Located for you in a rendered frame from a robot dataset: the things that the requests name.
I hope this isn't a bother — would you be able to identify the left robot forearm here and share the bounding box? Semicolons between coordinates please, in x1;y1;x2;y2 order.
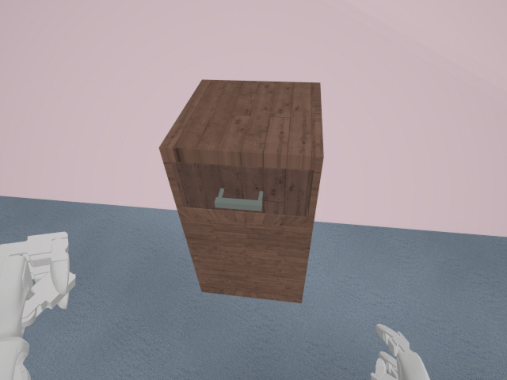
0;337;31;380

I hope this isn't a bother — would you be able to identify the robot left hand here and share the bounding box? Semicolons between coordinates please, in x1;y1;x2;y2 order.
0;232;75;338

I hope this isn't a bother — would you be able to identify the cabinet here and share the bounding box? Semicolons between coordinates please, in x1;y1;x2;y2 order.
159;79;324;303

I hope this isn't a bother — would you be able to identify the drawer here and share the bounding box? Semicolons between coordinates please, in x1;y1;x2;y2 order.
172;161;312;217

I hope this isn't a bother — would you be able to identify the robot right hand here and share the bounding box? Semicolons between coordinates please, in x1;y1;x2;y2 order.
371;324;430;380

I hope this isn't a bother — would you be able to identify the handle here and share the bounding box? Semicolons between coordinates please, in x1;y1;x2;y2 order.
215;188;263;211

